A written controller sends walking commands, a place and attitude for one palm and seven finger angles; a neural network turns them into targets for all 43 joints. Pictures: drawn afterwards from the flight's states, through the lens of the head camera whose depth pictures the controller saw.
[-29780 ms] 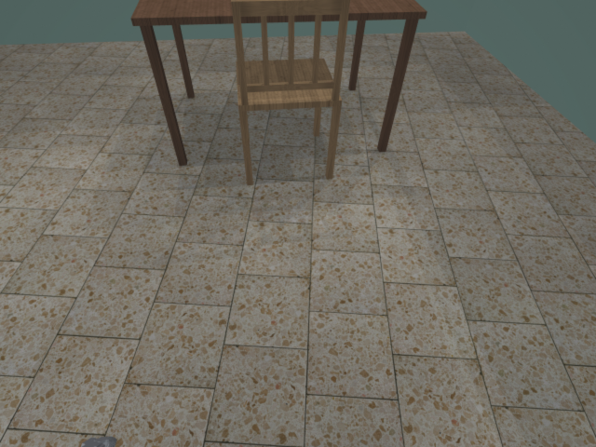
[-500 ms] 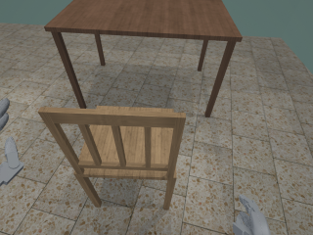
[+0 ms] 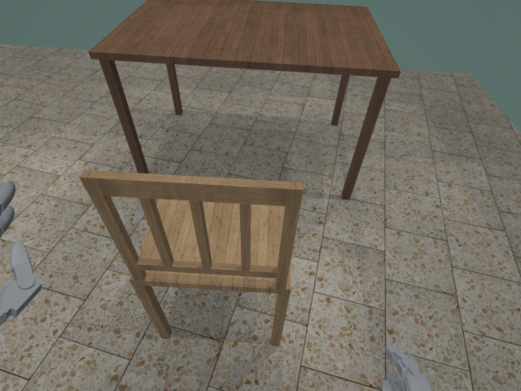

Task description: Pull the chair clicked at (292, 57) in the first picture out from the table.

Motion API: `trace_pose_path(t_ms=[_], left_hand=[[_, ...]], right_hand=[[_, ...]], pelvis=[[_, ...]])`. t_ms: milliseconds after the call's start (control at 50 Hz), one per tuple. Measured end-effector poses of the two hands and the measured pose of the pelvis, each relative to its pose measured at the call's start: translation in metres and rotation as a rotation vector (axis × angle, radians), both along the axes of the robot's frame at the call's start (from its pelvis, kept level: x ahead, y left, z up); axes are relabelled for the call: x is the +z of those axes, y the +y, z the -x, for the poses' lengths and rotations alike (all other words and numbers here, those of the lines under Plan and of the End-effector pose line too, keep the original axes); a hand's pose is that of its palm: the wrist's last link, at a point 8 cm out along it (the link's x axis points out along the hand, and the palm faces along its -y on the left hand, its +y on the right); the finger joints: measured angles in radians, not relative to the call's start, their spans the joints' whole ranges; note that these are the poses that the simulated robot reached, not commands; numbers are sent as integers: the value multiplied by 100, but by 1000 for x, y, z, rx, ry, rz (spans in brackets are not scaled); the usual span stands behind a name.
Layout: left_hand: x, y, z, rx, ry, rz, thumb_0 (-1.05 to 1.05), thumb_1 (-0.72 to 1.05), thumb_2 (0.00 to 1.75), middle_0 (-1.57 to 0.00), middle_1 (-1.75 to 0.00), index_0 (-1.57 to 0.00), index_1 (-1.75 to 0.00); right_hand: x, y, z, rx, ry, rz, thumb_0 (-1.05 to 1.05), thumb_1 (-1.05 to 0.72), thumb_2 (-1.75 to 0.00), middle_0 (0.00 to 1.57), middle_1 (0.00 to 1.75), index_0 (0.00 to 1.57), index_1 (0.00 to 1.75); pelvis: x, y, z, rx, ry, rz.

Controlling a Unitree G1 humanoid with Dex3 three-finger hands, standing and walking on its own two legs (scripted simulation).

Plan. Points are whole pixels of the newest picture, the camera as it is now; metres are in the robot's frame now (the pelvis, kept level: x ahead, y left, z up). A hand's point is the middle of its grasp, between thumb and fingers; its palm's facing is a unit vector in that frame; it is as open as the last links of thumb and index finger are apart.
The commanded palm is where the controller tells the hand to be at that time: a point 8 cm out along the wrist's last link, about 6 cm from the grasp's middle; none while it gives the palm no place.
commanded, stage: stop stepping back and stand still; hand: left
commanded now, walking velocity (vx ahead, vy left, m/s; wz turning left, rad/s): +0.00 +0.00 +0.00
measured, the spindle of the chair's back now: (202, 235) +0.46 +0.17 -0.11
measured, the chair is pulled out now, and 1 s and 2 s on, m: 0.60 0.60 0.60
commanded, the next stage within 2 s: let the arm hang, fingers relaxed in 0.94 s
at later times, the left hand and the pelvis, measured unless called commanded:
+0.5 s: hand (62, 260) +0.22 +0.26 +0.15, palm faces +0.40 -0.79 -0.46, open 7.4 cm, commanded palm +0.17 +0.29 +0.18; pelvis +0.03 -0.01 +0.00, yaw -1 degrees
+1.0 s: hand (81, 234) +0.26 +0.25 +0.15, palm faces +0.36 -0.81 -0.46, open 7.4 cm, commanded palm +0.21 +0.29 +0.18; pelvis +0.06 -0.01 +0.01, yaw -1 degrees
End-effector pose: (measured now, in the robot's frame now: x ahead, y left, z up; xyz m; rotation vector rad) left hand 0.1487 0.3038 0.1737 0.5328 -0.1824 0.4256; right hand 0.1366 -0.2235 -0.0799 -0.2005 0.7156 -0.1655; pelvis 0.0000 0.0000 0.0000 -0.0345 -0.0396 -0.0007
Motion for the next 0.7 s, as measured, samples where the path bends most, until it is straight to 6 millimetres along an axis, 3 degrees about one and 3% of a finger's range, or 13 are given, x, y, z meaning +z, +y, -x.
trace_pose_path(t_ms=[280,480,700], left_hand=[[-1,-14,-16,-46,-11,6,2,89,90,-22,-30,-21,-30],[-3,-9,-33,-37,24,-2,2,89,90,-22,-30,-21,-30],[-1,-10,-62,-56,44,-1,2,89,90,-22,-30,-21,-30]], right_hand=[[11,-30,-9,-55,-45,41,1,-90,-90,20,30,21,30],[5,-19,-21,-40,1,20,1,-90,-90,20,30,21,30],[6,-7,-57,-17,5,-6,1,-90,-90,20,30,21,30]], pelvis=[[-1,-9,-7,-10,-2,6],[1,-6,-24,-9,17,2],[4,-4,-48,-15,29,-12]])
